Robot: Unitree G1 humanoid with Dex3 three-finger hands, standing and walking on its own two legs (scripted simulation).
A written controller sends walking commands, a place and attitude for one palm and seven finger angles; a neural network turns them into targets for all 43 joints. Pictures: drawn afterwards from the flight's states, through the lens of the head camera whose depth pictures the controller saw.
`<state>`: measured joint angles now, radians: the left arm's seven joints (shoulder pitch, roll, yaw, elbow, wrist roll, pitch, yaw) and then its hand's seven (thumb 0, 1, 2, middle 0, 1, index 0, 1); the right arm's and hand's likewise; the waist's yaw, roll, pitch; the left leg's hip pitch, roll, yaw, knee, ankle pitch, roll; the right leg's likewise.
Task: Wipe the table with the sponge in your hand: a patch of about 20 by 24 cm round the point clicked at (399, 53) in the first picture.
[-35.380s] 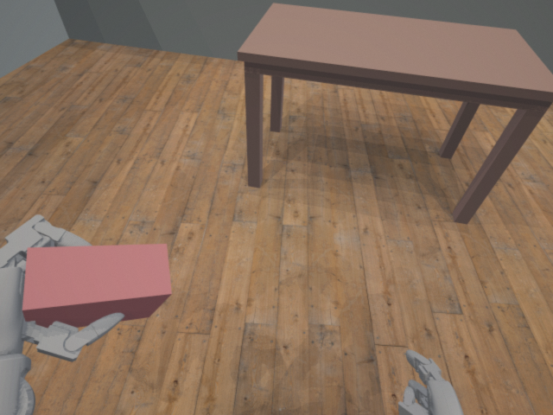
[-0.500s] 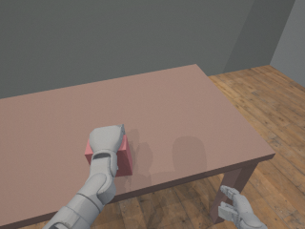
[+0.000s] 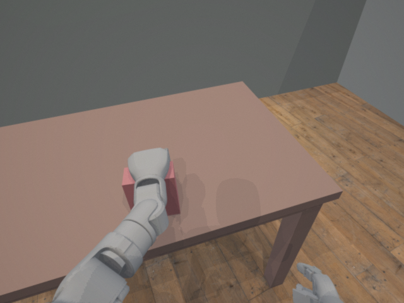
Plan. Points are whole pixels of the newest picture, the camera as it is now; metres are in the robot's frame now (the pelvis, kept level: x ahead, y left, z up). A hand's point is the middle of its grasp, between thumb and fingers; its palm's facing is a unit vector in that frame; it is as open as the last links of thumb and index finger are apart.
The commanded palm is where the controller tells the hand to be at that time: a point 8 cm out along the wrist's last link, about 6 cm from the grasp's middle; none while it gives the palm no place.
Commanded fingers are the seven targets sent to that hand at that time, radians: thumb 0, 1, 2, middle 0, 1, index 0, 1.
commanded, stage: wipe forward along the third lane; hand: left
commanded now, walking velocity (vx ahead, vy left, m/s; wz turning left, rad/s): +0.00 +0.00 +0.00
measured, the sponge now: (154, 197) +0.36 +0.16 +0.00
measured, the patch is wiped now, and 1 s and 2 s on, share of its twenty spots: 0.85 0.95 0.95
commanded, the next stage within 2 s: wipe back along the third lane in 1.38 s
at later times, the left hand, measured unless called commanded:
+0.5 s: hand (156, 167) +0.41 +0.16 +0.05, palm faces -0.08 -0.03 -1.00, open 10.0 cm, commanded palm +0.40 +0.16 +0.09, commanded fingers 0.00 0.10 1.30 -1.20 -1.60 -1.20 -1.60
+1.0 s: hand (149, 153) +0.46 +0.19 +0.05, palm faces -0.10 -0.03 -0.99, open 10.0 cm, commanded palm +0.45 +0.19 +0.09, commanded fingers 0.00 0.10 1.30 -1.20 -1.60 -1.20 -1.60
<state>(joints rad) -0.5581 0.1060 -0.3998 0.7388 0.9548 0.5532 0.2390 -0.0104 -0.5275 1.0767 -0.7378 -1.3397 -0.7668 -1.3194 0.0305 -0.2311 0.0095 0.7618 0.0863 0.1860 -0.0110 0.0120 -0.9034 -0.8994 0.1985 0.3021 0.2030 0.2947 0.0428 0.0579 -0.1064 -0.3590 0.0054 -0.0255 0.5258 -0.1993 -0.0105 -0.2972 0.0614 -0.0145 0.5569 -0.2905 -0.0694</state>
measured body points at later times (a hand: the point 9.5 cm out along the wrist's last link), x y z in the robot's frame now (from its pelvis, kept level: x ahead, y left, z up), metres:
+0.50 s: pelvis +0.01 -0.01 +0.00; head +0.00 -0.04 +0.45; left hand +0.41 +0.15 +0.10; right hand +0.14 -0.26 -0.13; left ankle +0.05 +0.13 -0.73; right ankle +0.00 -0.08 -0.73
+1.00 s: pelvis +0.01 +0.00 -0.01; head +0.04 -0.01 +0.44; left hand +0.46 +0.18 +0.11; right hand +0.09 -0.27 -0.14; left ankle +0.05 +0.13 -0.73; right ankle +0.00 -0.08 -0.73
